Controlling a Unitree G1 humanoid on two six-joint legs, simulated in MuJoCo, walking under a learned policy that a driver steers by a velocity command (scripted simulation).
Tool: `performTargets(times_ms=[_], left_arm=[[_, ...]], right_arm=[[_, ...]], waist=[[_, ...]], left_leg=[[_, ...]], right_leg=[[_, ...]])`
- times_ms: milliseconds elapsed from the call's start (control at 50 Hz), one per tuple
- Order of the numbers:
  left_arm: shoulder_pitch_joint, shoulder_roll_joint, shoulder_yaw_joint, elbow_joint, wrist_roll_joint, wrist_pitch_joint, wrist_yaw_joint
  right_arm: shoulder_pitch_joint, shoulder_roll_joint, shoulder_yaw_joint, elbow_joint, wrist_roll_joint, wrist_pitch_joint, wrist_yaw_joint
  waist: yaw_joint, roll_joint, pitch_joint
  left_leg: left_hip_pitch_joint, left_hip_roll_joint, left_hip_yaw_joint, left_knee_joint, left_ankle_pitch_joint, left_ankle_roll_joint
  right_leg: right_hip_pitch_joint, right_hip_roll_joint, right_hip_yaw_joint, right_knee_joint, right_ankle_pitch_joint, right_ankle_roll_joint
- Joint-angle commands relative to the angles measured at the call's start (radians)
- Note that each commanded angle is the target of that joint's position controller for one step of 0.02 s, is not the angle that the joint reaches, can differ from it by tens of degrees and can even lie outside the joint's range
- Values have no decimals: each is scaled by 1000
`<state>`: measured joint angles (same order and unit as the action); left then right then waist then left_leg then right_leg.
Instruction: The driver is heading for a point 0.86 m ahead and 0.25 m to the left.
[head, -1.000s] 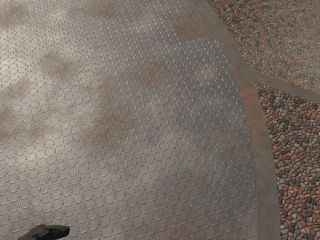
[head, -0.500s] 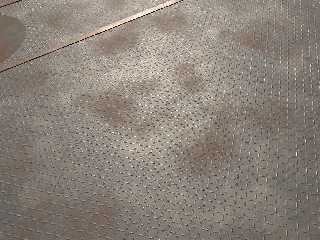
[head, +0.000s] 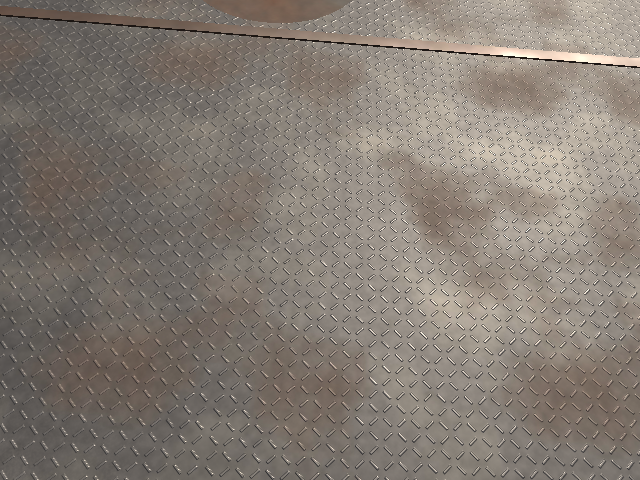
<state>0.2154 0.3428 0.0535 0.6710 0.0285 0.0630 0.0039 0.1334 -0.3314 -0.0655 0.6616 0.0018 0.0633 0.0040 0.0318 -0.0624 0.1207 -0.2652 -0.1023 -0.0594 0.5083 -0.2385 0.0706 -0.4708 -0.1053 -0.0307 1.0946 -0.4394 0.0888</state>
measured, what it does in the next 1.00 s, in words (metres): walks ahead, turning left: right foot, then left foot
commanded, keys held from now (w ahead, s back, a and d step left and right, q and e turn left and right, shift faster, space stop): q+shift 0.14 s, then shift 0.06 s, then w+shift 0.80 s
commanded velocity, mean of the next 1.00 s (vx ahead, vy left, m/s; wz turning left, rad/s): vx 0.57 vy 0.00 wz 0.37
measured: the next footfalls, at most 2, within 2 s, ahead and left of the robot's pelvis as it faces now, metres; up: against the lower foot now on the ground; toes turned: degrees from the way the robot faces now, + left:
right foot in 0.34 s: +0.13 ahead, -0.11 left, +0.00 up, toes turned +19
left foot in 0.84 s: +0.44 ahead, +0.21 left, +0.00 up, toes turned +22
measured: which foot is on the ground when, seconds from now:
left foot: down 0.00-0.34, up 0.36-0.82, down 0.84-1.00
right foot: up 0.00-0.32, down 0.34-0.84, up 0.86-1.00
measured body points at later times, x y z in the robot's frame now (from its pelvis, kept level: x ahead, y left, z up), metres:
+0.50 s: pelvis +0.11 -0.03 +0.01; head +0.13 -0.05 +0.46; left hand +0.07 +0.26 -0.10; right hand +0.32 -0.24 -0.12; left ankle +0.07 +0.12 -0.66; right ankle +0.09 -0.12 -0.74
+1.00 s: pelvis +0.44 +0.14 +0.00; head +0.45 +0.15 +0.45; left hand +0.39 +0.40 -0.13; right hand +0.60 -0.09 -0.13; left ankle +0.41 +0.19 -0.74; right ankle +0.41 -0.02 -0.63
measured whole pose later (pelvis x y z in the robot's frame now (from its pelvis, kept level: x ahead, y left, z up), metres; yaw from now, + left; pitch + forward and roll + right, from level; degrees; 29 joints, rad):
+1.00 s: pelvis +0.44 +0.14 +0.00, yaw +19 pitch +1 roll +1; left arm 0.34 0.26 0.02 0.86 0.02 -0.07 -0.03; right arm 0.29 -0.29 -0.03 0.89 -0.03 -0.08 0.00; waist 0.03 -0.02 0.01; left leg -0.21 -0.10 0.08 0.44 -0.27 0.11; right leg -0.47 -0.08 0.03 1.24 -0.26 -0.09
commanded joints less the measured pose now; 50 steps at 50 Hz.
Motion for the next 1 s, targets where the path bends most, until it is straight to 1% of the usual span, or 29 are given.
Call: performTargets(times_ms=[20, 140, 200, 220, 260, 300, 320, 340, 360, 380, 400, 420, 460, 500, 600, 680, 740, 780, 800, 820, 840, 860, 880, 900, 920, 940, 960, 980, 1000], left_arm=[[18, 109, 30, -62, 1, -4, 0], [-76, 82, 20, -96, -5, 1, 14], [-76, 81, 17, -90, -13, -8, 20], [-73, 78, 13, -87, -9, -13, 16], [-99, 74, 11, -85, -6, -21, 1], [-56, 66, 12, -63, -18, -37, -3], [35, 50, 10, -27, -19, -51, 3], [140, 64, 15, 13, -8, -69, 14], [235, 139, 26, 31, 11, -89, 24], [208, 233, 51, 34, 23, -96, 19], [135, 189, 49, 31, 8, -99, 10], [101, 139, 38, 26, -5, -106, 1], [97, 96, 25, 33, -12, -124, -4], [152, 82, 22, 70, -16, -143, -11], [301, 51, 18, 147, -25, -161, -22], [382, 37, 9, 196, -19, -166, -14], [398, 69, 10, 243, -13, -164, -2], [378, 95, 9, 262, -13, -161, 5], [373, 115, 11, 273, -7, -156, 11], [324, 131, 12, 269, -11, -149, 13], [284, 98, 3, 240, -9, -152, 9], [357, -78, -34, 187, -32, -161, -14], [253, 52, -4, 174, -33, -169, -10], [139, 64, 5, 132, -39, -170, -11], [120, 38, -6, 124, -32, -174, -17], [127, 21, -8, 132, -20, -164, -25], [162, 2, -14, 137, -2, -147, -36], [168, -23, -19, 144, 7, -129, -47], [140, -35, -22, 123, 14, -119, -54]], right_arm=[[35, -177, -50, -42, -5, -19, -2], [110, -201, -64, -18, -18, -25, 10], [125, -185, -57, -4, -23, -27, 9], [147, -178, -54, 4, -26, -29, 11], [142, -160, -45, 7, -39, -33, 23], [102, -152, -39, 7, -44, -43, 26], [69, -141, -34, 7, -42, -48, 19], [62, -104, -23, 12, -40, -57, 9], [76, -8, 2, 8, -37, -74, 6], [17, -34, 3, -38, -21, -87, 6], [16, -72, -1, -30, -31, -94, 6], [25, -90, -4, -2, -36, -100, 20], [62, -92, -4, 37, -49, -104, 46], [33, -69, 3, 35, -54, -102, 56], [-150, -44, 25, -4, -55, -101, 61], [-327, 7, 61, -52, -48, -109, 78], [-347, 6, 72, -71, -47, -117, 76], [-258, -11, 67, -51, -46, -117, 54], [-116, -45, 52, -14, -43, -119, 38], [124, -86, 31, 61, -37, -125, 21], [328, -161, 0, 120, -52, -126, 1], [366, -232, -25, 132, -81, -132, -9], [353, -191, -19, 131, -47, -131, -1], [263, -158, -14, 160, -45, -133, -2], [219, -112, -8, 163, -41, -140, 1], [183, -79, 0, 167, -40, -147, 0], [172, -38, 13, 181, -37, -154, -4], [174, -3, 24, 193, -29, -161, -5], [191, -8, 24, 204, -19, -170, -4]], waist=[[-23, 143, -169], [-58, 166, -157], [-62, 176, -180], [-72, 174, -217], [-83, 203, -184], [-39, 215, -116], [26, 173, -96], [86, 86, -96], [108, -132, -133], [76, -154, -53], [13, -47, 31], [-5, -7, 30], [-20, -40, -30], [-9, -63, -30], [44, -38, 15], [95, -35, 45], [66, -50, 26], [-5, -86, -65], [-83, -108, -150], [-202, -103, -260], [-284, -38, -369], [-169, 244, -499], [-213, 143, -491], [-159, 126, -265], [-123, 91, -173], [-72, 75, -115], [-22, 97, -90], [2, 107, -68], [14, 124, -44]], left_leg=[[172, 212, -267, -136, 521, 159], [147, 193, -433, -139, 326, 169], [156, 204, -449, -106, 435, 162], [145, 196, -467, -129, 255, 165], [72, 176, -538, -204, -278, 169], [-64, 170, -571, -218, -427, 153], [-182, 144, -542, -171, -445, 127], [-309, 83, -465, -37, -480, 89], [-389, -48, -263, 332, -421, 34], [-562, -110, -212, 474, -284, 21], [-606, -16, -227, 564, -148, 15], [-593, 6, -212, 580, -65, 2], [-535, 30, -164, 595, 27, -27], [-540, 44, -136, 606, 89, -36], [-640, 104, -3, 488, 174, -48], [-559, 134, 138, 244, 206, -42], [-466, 108, 174, 129, 132, 17], [-236, 20, 225, 105, 33, 65], [-62, -12, 217, 117, -20, 91], [209, -6, 176, 59, 3, 120], [507, 145, 9, 27, -168, 143], [808, 476, -549, -56, -593, 233], [723, 491, -793, -228, -652, 217], [567, 424, -579, -247, -471, 190], [414, 393, -453, -274, -306, 189], [292, 343, -359, -300, -221, 166], [196, 304, -294, -327, -196, 152], [140, 274, -243, -362, -184, 142], [112, 273, -222, -391, -166, 153]], right_leg=[[-101, 22, 40, -8, 53, 2], [-119, 85, 89, -163, 57, -21], [-65, 101, 89, -225, 70, -47], [-16, 109, 85, -249, 64, -54], [46, 124, 85, -329, 42, -72], [196, 131, 81, -457, 23, -91], [365, 121, 73, -591, 104, -114], [534, 96, 95, -690, 87, -126], [613, -122, 369, -828, -220, -140], [514, -260, 791, -991, -508, -186], [442, -272, 767, -981, -492, -194], [421, -217, 648, -952, -388, -182], [418, -123, 454, -951, -217, -171], [403, -87, 372, -976, -155, -193], [466, -67, 256, -1036, 43, -224], [490, -75, 181, -1089, 303, -242], [595, -117, 111, -1044, 710, -249], [598, -129, 44, -872, 1291, -233], [579, -147, 30, -696, 1485, -224], [481, -138, 13, -453, 1450, -209], [254, -90, -12, -136, 1121, -202], [-164, 85, 23, 250, 96, -177], [-259, 121, 141, 341, 19, -214], [-334, 61, 127, 315, 151, -220], [-305, 31, 111, 265, 192, -216], [-258, 5, 113, 221, 195, -205], [-210, -12, 113, 191, 196, -187], [-194, -29, 106, 167, 192, -173], [-220, -42, 93, 133, 182, -158]])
